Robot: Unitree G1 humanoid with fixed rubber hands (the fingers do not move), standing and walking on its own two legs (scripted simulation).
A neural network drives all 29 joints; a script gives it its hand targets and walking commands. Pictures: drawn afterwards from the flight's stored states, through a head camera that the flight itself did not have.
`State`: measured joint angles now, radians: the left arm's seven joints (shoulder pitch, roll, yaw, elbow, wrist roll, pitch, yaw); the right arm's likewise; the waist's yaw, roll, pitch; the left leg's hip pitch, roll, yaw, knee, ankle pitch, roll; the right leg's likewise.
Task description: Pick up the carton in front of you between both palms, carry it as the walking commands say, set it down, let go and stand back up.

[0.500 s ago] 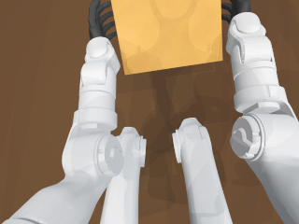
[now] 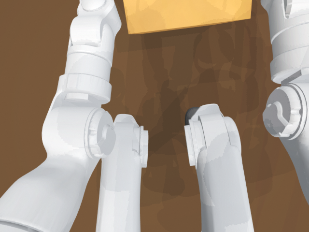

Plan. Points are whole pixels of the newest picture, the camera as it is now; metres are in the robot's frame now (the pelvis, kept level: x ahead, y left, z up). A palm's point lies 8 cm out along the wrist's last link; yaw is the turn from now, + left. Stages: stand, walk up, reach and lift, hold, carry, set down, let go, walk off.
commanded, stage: set down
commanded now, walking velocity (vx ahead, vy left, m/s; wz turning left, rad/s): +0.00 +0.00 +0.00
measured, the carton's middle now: out of the picture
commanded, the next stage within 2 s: none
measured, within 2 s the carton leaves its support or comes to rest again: rests again in 0.48 s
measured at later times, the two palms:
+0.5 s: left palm out of the picture +0.56 +0.05 -0.18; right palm out of the picture +0.54 -0.25 -0.18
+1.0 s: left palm out of the picture +0.57 +0.05 -0.20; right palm out of the picture +0.55 -0.26 -0.19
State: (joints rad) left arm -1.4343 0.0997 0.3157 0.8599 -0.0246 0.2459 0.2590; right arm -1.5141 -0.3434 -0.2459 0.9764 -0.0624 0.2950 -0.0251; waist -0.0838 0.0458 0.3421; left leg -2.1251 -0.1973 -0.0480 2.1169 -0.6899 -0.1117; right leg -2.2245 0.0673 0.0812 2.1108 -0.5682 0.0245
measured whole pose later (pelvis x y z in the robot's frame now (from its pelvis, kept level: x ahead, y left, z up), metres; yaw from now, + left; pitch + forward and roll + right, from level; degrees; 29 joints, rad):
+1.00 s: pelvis +0.00 +0.00 -0.02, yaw +0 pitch +36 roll +3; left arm -1.51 0.08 0.44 0.87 0.14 0.16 0.08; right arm -1.55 -0.37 -0.49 1.00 -0.19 0.18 0.16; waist -0.09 0.05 0.45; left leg -2.15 -0.18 -0.03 2.22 -0.71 -0.08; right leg -2.22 0.01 0.05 2.21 -0.62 0.01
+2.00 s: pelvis +0.00 -0.01 +0.12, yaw +0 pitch +45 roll +4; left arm -1.35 0.20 0.27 0.80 -0.05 0.28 0.18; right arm -1.40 -0.48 -0.27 0.96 0.03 0.24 0.07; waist -0.04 0.04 0.11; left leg -1.91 -0.08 -0.03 1.66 -0.54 -0.05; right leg -1.99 0.03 0.05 1.66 -0.46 -0.01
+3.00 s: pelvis +0.08 -0.01 +0.34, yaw -4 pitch +24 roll +0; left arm -0.20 0.13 0.13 0.56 0.06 0.04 0.01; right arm -0.22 -0.22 -0.17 0.61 -0.03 0.02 0.09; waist -0.02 0.01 -0.05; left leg -0.80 -0.03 -0.07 0.68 -0.30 -0.02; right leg -0.85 0.04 0.05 0.66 -0.23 -0.01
